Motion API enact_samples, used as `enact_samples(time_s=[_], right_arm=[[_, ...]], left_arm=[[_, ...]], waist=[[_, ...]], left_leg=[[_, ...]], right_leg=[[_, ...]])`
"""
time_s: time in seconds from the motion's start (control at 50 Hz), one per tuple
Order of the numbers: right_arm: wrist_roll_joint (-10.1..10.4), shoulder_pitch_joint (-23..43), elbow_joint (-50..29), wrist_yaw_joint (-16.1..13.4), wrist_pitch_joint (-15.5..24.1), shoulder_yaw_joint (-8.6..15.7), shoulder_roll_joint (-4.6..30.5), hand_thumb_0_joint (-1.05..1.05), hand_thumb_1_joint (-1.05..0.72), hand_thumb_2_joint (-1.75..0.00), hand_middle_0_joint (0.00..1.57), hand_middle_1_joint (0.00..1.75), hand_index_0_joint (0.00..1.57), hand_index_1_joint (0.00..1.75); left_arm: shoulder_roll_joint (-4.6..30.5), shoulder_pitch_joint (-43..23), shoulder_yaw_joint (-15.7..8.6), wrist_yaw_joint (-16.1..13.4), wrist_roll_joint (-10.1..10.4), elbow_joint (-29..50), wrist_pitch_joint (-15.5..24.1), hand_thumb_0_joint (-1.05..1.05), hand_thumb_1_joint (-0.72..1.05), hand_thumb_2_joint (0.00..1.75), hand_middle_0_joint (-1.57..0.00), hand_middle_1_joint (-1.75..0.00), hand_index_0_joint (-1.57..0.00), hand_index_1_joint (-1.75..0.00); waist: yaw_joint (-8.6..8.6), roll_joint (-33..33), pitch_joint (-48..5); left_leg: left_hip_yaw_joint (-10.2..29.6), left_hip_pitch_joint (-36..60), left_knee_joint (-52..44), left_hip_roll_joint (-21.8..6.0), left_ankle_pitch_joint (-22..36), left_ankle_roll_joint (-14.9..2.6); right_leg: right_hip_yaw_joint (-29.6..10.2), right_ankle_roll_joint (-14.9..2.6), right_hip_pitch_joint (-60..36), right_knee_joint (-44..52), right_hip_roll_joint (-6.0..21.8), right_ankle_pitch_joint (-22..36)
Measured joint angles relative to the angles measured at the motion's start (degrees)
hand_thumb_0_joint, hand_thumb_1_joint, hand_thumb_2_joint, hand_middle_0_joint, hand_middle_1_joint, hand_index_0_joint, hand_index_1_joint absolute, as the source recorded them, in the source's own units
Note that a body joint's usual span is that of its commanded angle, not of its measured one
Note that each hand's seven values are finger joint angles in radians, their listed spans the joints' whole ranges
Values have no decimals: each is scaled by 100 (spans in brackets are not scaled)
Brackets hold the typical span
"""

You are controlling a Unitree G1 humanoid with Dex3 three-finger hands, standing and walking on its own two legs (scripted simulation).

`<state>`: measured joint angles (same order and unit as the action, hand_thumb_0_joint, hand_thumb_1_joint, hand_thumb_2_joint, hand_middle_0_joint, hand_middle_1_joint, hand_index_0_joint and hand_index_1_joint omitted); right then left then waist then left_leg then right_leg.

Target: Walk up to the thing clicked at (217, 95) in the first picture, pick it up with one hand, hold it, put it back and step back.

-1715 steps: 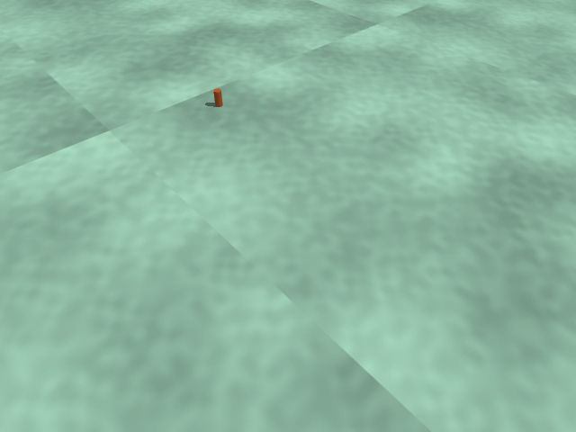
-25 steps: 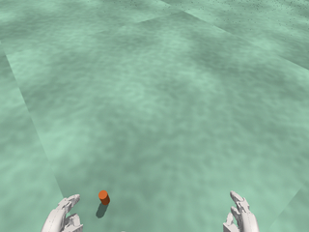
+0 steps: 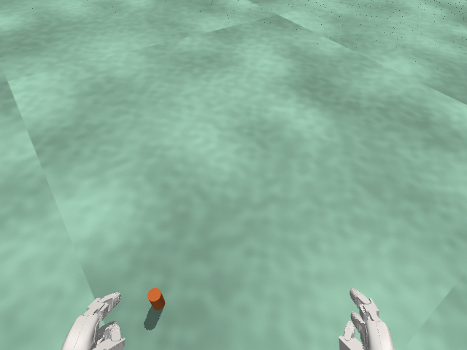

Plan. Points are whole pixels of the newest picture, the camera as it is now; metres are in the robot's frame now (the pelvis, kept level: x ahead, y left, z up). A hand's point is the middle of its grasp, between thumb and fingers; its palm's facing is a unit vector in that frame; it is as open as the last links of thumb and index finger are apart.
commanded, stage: home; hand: left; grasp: from above
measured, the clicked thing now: (156, 299) +0.42 +0.27 -0.66
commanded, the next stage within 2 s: stand in 0.42 s
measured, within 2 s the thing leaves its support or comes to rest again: neither
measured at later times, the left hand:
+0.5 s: hand (120, 345) +0.16 +0.18 -0.05, palm faces +0.04 -0.98 -0.19, open 7.4 cm
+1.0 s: hand out of the picture +0.04 +0.26 -0.11, palm faces +0.06 -0.95 -0.31, open 7.4 cm
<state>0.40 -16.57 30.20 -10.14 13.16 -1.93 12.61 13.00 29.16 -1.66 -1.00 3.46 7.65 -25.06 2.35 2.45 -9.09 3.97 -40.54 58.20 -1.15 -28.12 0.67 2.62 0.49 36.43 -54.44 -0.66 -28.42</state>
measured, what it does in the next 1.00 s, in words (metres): rises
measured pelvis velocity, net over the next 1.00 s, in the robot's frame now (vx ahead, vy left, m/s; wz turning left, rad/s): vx -0.01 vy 0.03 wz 0.00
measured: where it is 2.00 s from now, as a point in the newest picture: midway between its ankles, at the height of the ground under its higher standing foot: outside the picture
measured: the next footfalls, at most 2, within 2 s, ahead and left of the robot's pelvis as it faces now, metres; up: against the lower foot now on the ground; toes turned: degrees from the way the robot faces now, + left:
none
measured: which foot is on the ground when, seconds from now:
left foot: down 0.00-1.00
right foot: down 0.00-1.00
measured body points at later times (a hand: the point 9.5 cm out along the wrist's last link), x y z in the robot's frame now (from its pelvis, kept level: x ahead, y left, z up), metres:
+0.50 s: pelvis +0.00 +0.00 +0.00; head +0.02 +0.01 +0.45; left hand +0.16 +0.23 -0.03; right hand +0.16 -0.24 -0.06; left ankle +0.01 +0.12 -0.68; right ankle -0.01 -0.13 -0.68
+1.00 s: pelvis -0.01 +0.03 +0.05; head -0.01 +0.03 +0.50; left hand +0.04 +0.31 -0.09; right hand +0.06 -0.25 -0.08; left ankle +0.01 +0.12 -0.68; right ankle -0.01 -0.13 -0.68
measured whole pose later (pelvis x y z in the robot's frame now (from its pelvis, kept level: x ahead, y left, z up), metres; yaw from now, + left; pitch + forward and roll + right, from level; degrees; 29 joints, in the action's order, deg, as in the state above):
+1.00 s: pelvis -0.01 +0.03 +0.05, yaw +0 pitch -3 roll -1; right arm -2.5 -11.3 57.5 -1.1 0.9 2.1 15.4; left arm 16.3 13.1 -2.7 -2.0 -1.5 -55.1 -1.6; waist -1.3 -0.6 3.6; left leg 1.1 -12.9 31.5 2.2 -15.4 -1.9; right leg 0.2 2.8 10.1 -29.6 3.0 -16.4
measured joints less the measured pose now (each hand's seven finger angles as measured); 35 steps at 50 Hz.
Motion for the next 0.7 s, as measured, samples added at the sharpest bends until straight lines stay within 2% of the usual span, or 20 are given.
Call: enact_samples(time_s=[0.52,0.56,0.6,0.64,0.7], right_arm=[[-2,-24,-29,37,-63,19,-15,1,-90,-90,20,30,20,30],[-316,177,320,195,-210,115,11,1,-91,-90,20,30,20,30],[-524,418,797,463,-570,104,130,1,-91,-90,20,30,20,30],[-520,576,1172,687,-795,138,215,1,-90,-90,20,30,20,30],[-413,641,1519,885,-956,265,289,1,-90,-90,20,30,20,30]], left_arm=[[7,8,4,-9,-6,-16,-8,1,91,90,-20,-30,-20,-30],[93,-450,144,-63,-293,-805,676,1,91,90,-21,-30,-20,-30],[163,-1005,179,-89,-479,-1898,1288,1,91,90,-21,-30,-20,-30],[235,-1367,155,-88,-578,-2746,1636,1,91,90,-21,-30,-20,-30],[311,-1603,52,-88,-589,-3655,1913,1,91,90,-21,-30,-20,-30]], waist=[[11,2,-19],[-94,-94,358],[-227,-215,618],[-305,-300,804],[-346,-343,968]], left_leg=[[-23,38,15,5,-17,-22],[-65,395,-133,67,61,-51],[-137,741,-408,139,207,-75],[-193,1033,-687,200,352,-97],[-233,1377,-1048,247,530,-123]], right_leg=[[-23,22,-40,4,5,0],[-58,19,-363,71,70,25],[-122,17,-645,221,149,108],[-174,38,-883,395,216,203],[-210,74,-1193,694,269,353]])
